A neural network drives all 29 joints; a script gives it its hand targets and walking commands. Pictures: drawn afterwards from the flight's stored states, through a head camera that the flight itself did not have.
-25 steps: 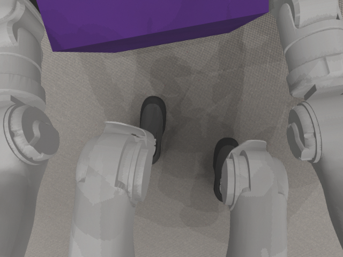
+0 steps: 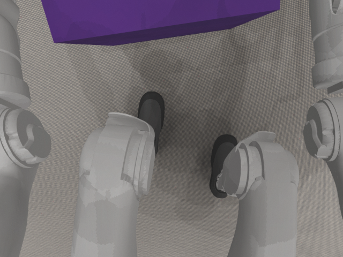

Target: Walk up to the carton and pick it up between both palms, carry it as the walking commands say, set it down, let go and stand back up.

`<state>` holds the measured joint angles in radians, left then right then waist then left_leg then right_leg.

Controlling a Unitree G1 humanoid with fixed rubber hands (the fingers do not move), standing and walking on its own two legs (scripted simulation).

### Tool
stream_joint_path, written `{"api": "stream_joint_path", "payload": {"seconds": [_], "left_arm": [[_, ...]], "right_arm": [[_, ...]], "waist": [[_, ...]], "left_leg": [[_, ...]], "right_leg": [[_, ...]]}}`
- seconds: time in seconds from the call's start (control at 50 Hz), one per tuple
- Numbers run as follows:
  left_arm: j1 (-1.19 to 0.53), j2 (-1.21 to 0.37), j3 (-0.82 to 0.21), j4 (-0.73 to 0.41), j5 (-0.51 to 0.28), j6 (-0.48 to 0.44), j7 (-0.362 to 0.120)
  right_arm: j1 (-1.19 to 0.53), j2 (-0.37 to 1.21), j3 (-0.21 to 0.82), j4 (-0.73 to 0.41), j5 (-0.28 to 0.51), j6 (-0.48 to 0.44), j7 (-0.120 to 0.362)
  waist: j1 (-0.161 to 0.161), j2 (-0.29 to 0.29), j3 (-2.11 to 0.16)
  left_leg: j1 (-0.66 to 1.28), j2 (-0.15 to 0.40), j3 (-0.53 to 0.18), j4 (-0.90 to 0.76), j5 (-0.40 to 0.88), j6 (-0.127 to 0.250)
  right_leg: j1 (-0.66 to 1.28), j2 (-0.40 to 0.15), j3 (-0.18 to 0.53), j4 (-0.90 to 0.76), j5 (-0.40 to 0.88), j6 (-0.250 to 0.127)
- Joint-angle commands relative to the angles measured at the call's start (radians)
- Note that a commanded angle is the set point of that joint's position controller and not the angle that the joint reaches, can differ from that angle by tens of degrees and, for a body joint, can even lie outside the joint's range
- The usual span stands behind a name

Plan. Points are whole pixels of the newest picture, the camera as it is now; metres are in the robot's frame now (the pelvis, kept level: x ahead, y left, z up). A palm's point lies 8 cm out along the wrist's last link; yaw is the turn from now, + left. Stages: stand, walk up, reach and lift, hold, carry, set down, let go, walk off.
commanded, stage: set down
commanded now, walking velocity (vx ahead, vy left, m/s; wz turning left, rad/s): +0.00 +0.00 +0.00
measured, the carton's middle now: out of the picture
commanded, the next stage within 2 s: let go in 1.14 s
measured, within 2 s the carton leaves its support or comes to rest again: neither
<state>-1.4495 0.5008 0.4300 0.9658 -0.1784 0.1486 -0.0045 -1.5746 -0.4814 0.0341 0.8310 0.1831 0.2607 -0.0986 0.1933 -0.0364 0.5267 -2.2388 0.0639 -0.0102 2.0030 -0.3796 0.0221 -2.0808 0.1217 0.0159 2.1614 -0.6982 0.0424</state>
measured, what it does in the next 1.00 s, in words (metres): rises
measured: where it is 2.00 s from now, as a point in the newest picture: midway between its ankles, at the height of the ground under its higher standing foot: (185, 157)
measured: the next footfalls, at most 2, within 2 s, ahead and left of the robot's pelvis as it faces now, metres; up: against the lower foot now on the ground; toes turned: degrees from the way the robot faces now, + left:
none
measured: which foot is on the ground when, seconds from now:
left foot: down 0.00-1.00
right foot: down 0.00-1.00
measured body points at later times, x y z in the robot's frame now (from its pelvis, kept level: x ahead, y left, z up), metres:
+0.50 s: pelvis +0.01 +0.00 +0.10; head +0.37 +0.08 +0.35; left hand +0.51 +0.39 -0.02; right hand +0.65 -0.07 -0.01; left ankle +0.16 +0.13 -0.36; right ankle +0.08 -0.12 -0.36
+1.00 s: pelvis +0.00 +0.00 +0.22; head +0.32 +0.10 +0.51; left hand +0.47 +0.43 +0.14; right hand +0.64 -0.05 +0.16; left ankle +0.16 +0.13 -0.37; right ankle +0.08 -0.12 -0.36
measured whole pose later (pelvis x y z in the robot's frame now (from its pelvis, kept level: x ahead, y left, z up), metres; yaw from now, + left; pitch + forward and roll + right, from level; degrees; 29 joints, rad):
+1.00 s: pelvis +0.00 +0.00 +0.22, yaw +4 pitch +32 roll -4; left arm -1.38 0.56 0.30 0.93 -0.18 0.38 -0.05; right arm -1.54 -0.54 -0.13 1.02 0.12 0.43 0.03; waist 0.20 -0.05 0.31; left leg -1.57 0.00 -0.07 1.22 -0.20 -0.01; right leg -1.42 0.05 -0.03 1.33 -0.46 0.01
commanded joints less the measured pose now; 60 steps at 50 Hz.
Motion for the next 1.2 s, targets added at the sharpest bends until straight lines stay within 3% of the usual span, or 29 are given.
{"api": "stream_joint_path", "payload": {"seconds": [0.0, 0.1, 0.14, 0.2, 0.24, 0.34, 0.44, 0.48, 0.52, 0.6, 0.62, 0.64, 0.66, 0.72, 0.78, 0.82, 0.86, 0.94, 0.98, 1.04, 1.18], "left_arm": [[-0.273, 0.349, -0.016, -0.285, -0.023, 0.040, 0.013], [-0.252, 0.250, -0.082, -0.039, 0.011, 0.112, -0.006], [-0.236, 0.214, -0.082, -0.030, 0.034, 0.106, -0.019], [-0.245, 0.183, -0.062, -0.040, 0.065, 0.087, -0.042], [-0.246, 0.172, -0.043, -0.031, 0.083, 0.080, -0.056], [-0.224, 0.193, -0.027, -0.091, 0.094, 0.091, -0.069], [-0.166, 0.240, -0.005, -0.228, 0.094, 0.119, -0.047], [-0.142, 0.264, 0.003, -0.276, 0.078, 0.130, -0.040], [-0.126, 0.290, 0.002, -0.310, 0.052, 0.146, -0.034], [-0.162, 0.346, -0.027, -0.554, -0.052, 0.201, -0.007], [-0.175, 0.348, -0.040, -0.544, -0.074, 0.217, -0.004], [-0.145, 0.337, -0.025, -0.551, -0.077, 0.224, -0.008], [-0.137, 0.324, -0.017, -0.513, -0.064, 0.231, -0.013], [-0.119, 0.316, -0.046, -0.426, -0.026, 0.224, -0.019], [-0.138, 0.308, -0.056, -0.290, -0.013, 0.206, -0.032], [-0.169, 0.283, -0.076, -0.242, -0.009, 0.199, -0.039], [-0.210, 0.255, -0.106, -0.239, -0.013, 0.198, -0.043], [-0.235, 0.199, -0.133, -0.155, 0.001, 0.212, -0.055], [-0.184, 0.147, -0.125, -0.033, 0.034, 0.209, -0.067], [-0.138, 0.106, -0.086, -0.093, 0.109, 0.179, -0.074], [-0.023, 0.069, -0.024, -0.093, 0.190, 0.127, -0.082]], "right_arm": [[-0.453, -0.198, -0.029, -0.289, 0.003, 0.039, -0.031], [-0.352, -0.195, -0.074, 0.102, -0.019, 0.094, 0.033], [-0.299, -0.182, -0.108, 0.153, -0.035, 0.077, 0.060], [-0.294, -0.145, -0.139, 0.174, -0.060, 0.044, 0.088], [-0.300, -0.138, -0.153, 0.193, -0.081, 0.030, 0.100], [-0.322, -0.171, -0.168, 0.099, -0.112, 0.019, 0.093], [-0.284, -0.207, -0.185, -0.021, -0.111, 0.037, 0.081], [-0.290, -0.211, -0.167, -0.081, -0.100, 0.049, 0.076], [-0.318, -0.208, -0.137, -0.161, -0.073, 0.070, 0.071], [-0.403, -0.238, -0.078, -0.451, 0.024, 0.138, 0.045], [-0.401, -0.232, -0.062, -0.433, 0.048, 0.160, 0.042], [-0.348, -0.202, -0.061, -0.399, 0.060, 0.172, 0.041], [-0.311, -0.197, -0.070, -0.322, 0.055, 0.177, 0.046], [-0.283, -0.226, -0.101, -0.254, 0.011, 0.173, 0.051], [-0.266, -0.255, -0.167, -0.113, -0.050, 0.162, 0.057], [-0.284, -0.266, -0.187, -0.057, -0.068, 0.156, 0.070], [-0.306, -0.273, -0.195, -0.034, -0.073, 0.148, 0.086], [-0.312, -0.266, -0.199, 0.102, -0.066, 0.138, 0.144], [-0.261, -0.237, -0.230, 0.256, -0.092, 0.121, 0.182], [-0.181, -0.198, -0.284, 0.254, -0.129, 0.080, 0.210], [-0.102, -0.158, -0.340, 0.191, -0.200, 0.027, 0.196]], "waist": [[0.146, -0.093, -1.920], [0.086, 0.021, -1.382], [0.064, 0.033, -1.350], [0.055, 0.035, -1.275], [0.049, 0.040, -1.185], [0.043, 0.044, -1.337], [0.053, 0.020, -1.613], [0.072, -0.028, -1.732], [0.111, -0.067, -1.880], [0.159, -0.109, -2.374], [0.161, -0.114, -2.368], [0.161, -0.085, -2.308], [0.150, -0.055, -2.195], [0.114, -0.034, -2.053], [0.058, -0.038, -1.867], [0.027, -0.031, -1.767], [0.006, 0.005, -1.738], [-0.001, 0.081, -1.524], [-0.010, 0.089, -1.313], [-0.012, 0.115, -1.292], [-0.010, 0.037, -1.311]], "left_leg": [[1.273, -0.047, 0.068, -0.075, 0.599, -0.019], [1.071, -0.041, 0.032, -0.209, 0.153, -0.037], [1.079, -0.038, 0.013, -0.236, 0.128, -0.044], [1.069, -0.035, 0.013, -0.243, 0.214, -0.045], [1.029, -0.038, 0.011, -0.270, 0.189, -0.042], [1.142, -0.051, -0.004, -0.341, 0.254, -0.059], [1.405, -0.062, -0.007, -0.404, 0.495, -0.061], [1.456, -0.071, 0.005, -0.436, 0.559, -0.049], [1.481, -0.085, 0.027, -0.464, 0.597, -0.033], [1.701, -0.114, 0.040, -0.522, 0.744, -0.008], [1.695, -0.114, 0.038, -0.527, 0.782, -0.007], [1.772, -0.098, 0.013, -0.526, 0.905, -0.005], [1.810, -0.087, -0.010, -0.538, 0.922, -0.006], [1.688, -0.101, 0.031, -0.602, 0.755, -0.030], [1.543, -0.102, 0.041, -0.682, 0.521, -0.036], [1.507, -0.097, 0.044, -0.736, 0.382, -0.040], [1.573, -0.091, 0.033, -0.779, 0.337, -0.054], [1.686, -0.068, -0.027, -0.884, 0.196, -0.074], [1.627, -0.046, -0.054, -0.937, 0.098, -0.083], [1.681, -0.042, -0.074, -0.984, 0.134, -0.092], [1.653, -0.053, -0.058, -1.054, 0.217, -0.076]], "right_leg": [[0.441, -0.012, -0.099, -0.247, 0.240, -0.007], [0.204, -0.022, -0.076, -0.349, -0.042, -0.035], [0.208, -0.013, -0.069, -0.387, -0.020, -0.040], [0.154, -0.004, -0.076, -0.417, 0.026, -0.039], [0.124, -0.005, -0.073, -0.444, 0.000, -0.041], [0.221, -0.006, -0.080, -0.500, 0.057, -0.029], [0.327, 0.005, -0.096, -0.576, 0.163, -0.007], [0.420, 0.007, -0.096, -0.605, 0.205, 0.002], [0.559, 0.006, -0.085, -0.630, 0.257, 0.005], [0.940, 0.010, -0.052, -0.673, 0.448, 0.002], [0.951, 0.004, -0.039, -0.683, 0.487, 0.001], [0.822, 0.000, -0.043, -0.727, 0.480, 0.005], [0.689, -0.008, -0.040, -0.766, 0.407, 0.005], [0.789, -0.015, -0.027, -0.810, 0.401, -0.010], [0.851, -0.026, -0.022, -0.860, 0.337, -0.011], [0.875, -0.030, -0.020, -0.905, 0.271, -0.014], [0.863, -0.029, -0.030, -0.948, 0.241, -0.016], [0.697, -0.037, -0.045, -1.029, 0.140, -0.017], [0.577, -0.052, -0.055, -1.079, 0.075, -0.025], [0.536, -0.052, -0.065, -1.129, 0.117, -0.029], [0.626, -0.051, -0.064, -1.232, 0.202, -0.020]]}}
